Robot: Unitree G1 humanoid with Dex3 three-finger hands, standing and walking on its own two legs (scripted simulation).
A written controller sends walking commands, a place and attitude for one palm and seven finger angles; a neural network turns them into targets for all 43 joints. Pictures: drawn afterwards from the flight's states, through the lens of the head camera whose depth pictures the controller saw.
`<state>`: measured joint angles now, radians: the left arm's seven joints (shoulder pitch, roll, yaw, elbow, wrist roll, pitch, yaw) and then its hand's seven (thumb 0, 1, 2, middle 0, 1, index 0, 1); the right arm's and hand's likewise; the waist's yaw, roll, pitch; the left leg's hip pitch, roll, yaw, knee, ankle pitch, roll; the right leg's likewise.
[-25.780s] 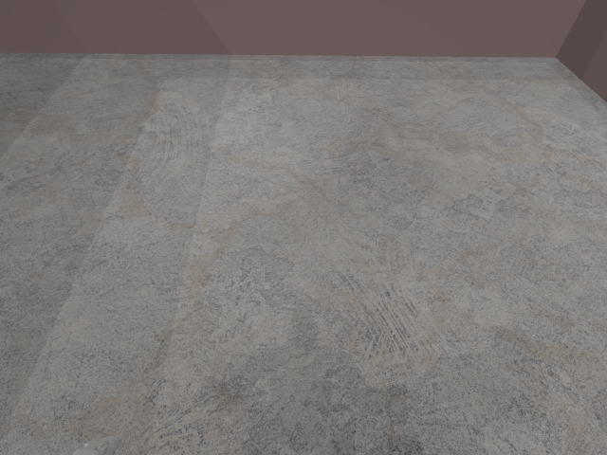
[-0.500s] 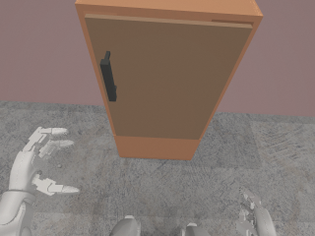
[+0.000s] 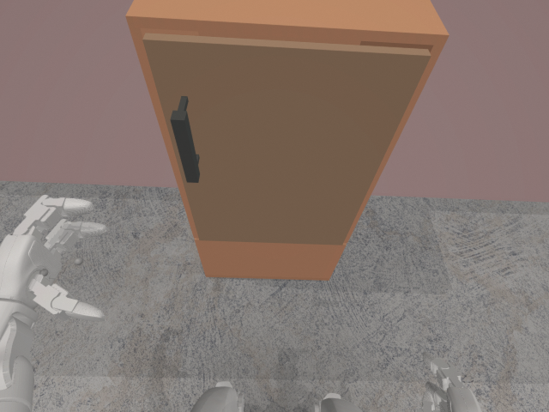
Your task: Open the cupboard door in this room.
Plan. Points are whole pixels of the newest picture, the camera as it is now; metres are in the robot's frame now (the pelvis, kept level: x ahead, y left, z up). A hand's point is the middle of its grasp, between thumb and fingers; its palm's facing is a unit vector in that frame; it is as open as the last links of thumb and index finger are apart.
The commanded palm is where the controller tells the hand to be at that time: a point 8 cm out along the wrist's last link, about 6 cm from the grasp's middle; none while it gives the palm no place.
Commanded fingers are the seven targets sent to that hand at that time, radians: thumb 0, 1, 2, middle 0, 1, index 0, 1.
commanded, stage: raise the hand with hooked fingers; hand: left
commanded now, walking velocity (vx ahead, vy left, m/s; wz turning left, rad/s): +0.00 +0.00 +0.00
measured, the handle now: (188, 141) +0.54 +0.19 +0.03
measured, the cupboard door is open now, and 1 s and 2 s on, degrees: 0 0 0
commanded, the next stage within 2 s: move the hooked fingers beside the handle in 0.36 s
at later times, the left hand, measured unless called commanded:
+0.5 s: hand (91, 266) +0.29 +0.26 +0.06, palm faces +0.05 -1.00 -0.04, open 14.0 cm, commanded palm +0.26 +0.31 +0.06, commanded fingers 0.00 -0.50 0.30 -0.30 -1.20 -0.30 -1.20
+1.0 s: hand (112, 226) +0.35 +0.25 +0.05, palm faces +0.04 -1.00 -0.03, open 13.9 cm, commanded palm +0.32 +0.30 +0.05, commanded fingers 0.00 -0.50 0.30 -0.30 -1.20 -0.30 -1.20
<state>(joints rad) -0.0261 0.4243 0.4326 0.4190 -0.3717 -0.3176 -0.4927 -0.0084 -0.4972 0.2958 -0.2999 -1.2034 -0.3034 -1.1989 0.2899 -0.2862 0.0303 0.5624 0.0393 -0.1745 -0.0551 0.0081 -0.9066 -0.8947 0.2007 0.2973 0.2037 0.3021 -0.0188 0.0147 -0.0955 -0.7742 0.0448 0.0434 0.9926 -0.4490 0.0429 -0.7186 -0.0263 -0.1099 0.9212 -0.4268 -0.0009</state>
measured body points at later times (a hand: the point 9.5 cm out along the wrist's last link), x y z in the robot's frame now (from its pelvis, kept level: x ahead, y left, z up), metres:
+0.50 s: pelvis +0.00 -0.01 +0.00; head +0.07 +0.00 +0.45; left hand +0.28 +0.31 +0.06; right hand +0.15 -0.26 -0.08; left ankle +0.02 +0.09 -0.68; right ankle +0.01 -0.13 -0.68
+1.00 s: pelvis +0.00 -0.02 +0.00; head +0.08 -0.01 +0.44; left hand +0.34 +0.31 +0.06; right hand +0.11 -0.28 -0.10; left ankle +0.02 +0.09 -0.68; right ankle +0.01 -0.13 -0.68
